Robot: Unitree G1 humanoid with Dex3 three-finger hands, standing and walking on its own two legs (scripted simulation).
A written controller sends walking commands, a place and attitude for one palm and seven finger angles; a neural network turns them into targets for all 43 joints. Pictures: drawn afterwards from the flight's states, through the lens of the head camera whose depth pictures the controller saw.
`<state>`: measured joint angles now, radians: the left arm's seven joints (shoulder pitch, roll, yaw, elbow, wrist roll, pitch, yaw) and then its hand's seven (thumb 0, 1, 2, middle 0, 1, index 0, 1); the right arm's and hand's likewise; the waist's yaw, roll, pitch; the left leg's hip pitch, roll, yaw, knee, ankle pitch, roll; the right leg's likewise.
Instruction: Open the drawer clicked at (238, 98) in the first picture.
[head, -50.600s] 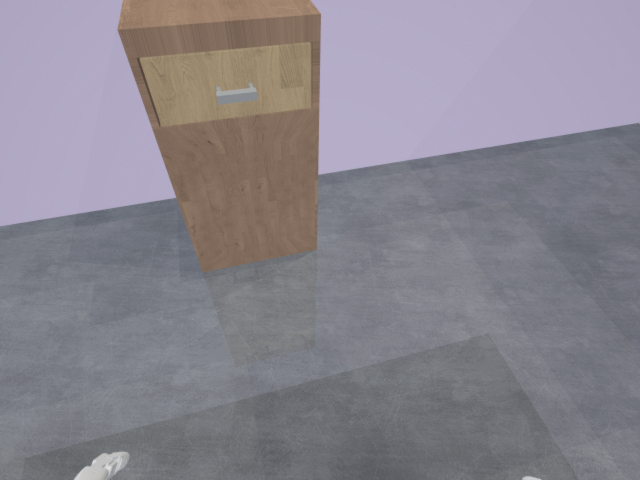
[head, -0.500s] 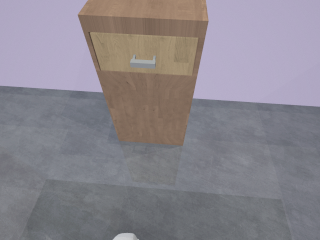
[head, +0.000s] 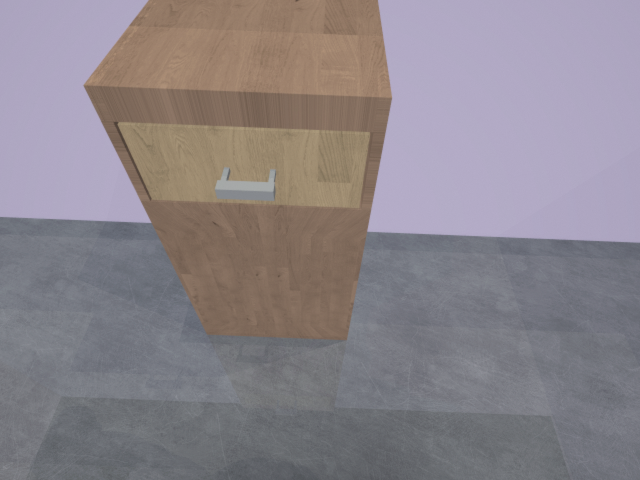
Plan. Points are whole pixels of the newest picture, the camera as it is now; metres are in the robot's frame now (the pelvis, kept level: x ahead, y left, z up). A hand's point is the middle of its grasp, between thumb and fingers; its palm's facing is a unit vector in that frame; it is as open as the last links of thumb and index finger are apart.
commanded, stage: come to a stop and stand still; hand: left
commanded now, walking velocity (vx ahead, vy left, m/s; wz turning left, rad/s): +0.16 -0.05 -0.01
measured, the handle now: (247, 182) +0.58 +0.17 -0.01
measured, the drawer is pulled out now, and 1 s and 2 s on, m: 0.00 0.00 0.00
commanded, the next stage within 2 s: look again from close up in 2.00 s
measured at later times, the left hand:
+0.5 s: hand (197, 430) +0.20 +0.19 -0.13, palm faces +0.03 -0.93 -0.36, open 7.4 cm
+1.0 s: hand out of the picture +0.11 +0.22 -0.16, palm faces +0.09 -0.96 -0.27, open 7.4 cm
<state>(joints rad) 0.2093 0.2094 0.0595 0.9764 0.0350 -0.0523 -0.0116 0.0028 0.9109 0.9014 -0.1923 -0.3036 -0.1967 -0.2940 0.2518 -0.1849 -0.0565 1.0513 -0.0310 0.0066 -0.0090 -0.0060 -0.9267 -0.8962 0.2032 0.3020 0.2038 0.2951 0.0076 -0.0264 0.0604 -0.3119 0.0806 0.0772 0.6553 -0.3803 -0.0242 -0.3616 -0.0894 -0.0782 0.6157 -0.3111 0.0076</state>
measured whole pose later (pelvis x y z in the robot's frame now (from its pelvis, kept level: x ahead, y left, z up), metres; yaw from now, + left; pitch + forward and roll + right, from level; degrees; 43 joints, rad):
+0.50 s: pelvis +0.11 -0.04 +0.01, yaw +1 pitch +1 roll +3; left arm 0.12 0.23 0.06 0.95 0.02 0.01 0.03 0.01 0.91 0.90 -0.20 -0.30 -0.20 -0.29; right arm 0.17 -0.23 -0.08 1.01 0.00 0.08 -0.03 0.00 -0.91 -0.90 0.20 0.30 0.20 0.29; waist 0.00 0.04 0.13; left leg -0.36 -0.01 -0.01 0.96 -0.50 -0.02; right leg -0.26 -0.03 -0.06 0.56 -0.32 -0.05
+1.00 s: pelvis +0.09 +0.02 +0.01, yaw +0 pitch -4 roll +0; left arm 0.31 0.19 0.02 0.96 0.02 0.04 0.06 0.01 0.90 0.90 -0.20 -0.30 -0.20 -0.30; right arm 0.16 -0.20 -0.03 0.87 -0.01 0.02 -0.01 0.00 -0.90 -0.90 0.20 0.30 0.20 0.29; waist 0.04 0.02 0.03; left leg -0.23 -0.03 0.04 0.60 -0.30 0.05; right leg -0.22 -0.05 -0.02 0.60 -0.32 0.03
